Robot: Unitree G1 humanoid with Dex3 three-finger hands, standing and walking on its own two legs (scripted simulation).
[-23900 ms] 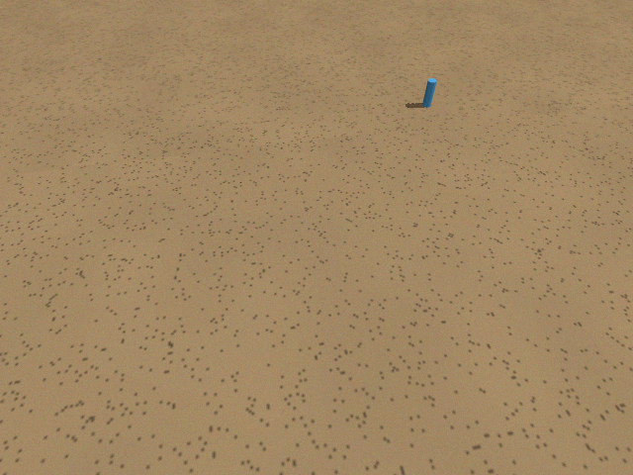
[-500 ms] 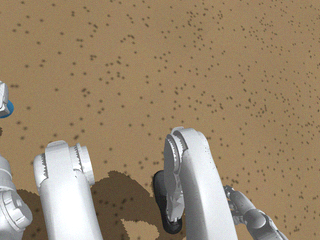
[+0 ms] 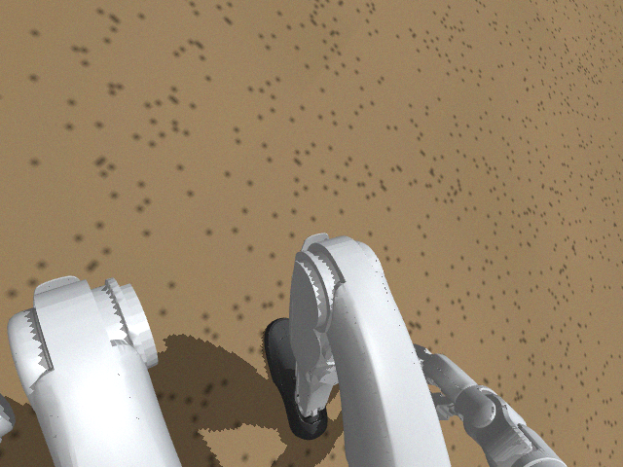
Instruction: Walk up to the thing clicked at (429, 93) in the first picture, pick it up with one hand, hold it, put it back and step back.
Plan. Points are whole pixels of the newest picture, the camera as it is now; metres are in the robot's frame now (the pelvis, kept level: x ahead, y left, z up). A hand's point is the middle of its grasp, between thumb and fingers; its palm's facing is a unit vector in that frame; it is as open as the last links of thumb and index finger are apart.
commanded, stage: lower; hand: left
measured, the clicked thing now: out of the picture +0.42 +0.35 -0.16
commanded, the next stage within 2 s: loosen in 0.90 s
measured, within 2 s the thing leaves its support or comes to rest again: rests again in 0.90 s
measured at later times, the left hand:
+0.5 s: hand out of the picture +0.43 +0.34 -0.16, palm faces +0.51 -0.86 +0.00, open 6.7 cm
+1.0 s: hand out of the picture +0.43 +0.34 -0.18, palm faces +0.51 -0.86 +0.01, open 6.7 cm
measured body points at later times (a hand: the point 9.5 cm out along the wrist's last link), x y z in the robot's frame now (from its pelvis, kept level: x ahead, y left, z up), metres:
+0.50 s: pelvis -0.01 +0.01 +0.00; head +0.23 +0.18 +0.33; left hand +0.40 +0.38 -0.16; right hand +0.16 -0.25 -0.05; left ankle +0.07 +0.14 -0.25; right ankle +0.12 -0.13 -0.25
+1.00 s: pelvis -0.01 +0.02 +0.00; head +0.23 +0.20 +0.32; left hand +0.40 +0.38 -0.18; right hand +0.15 -0.23 -0.04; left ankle +0.07 +0.14 -0.25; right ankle +0.12 -0.13 -0.25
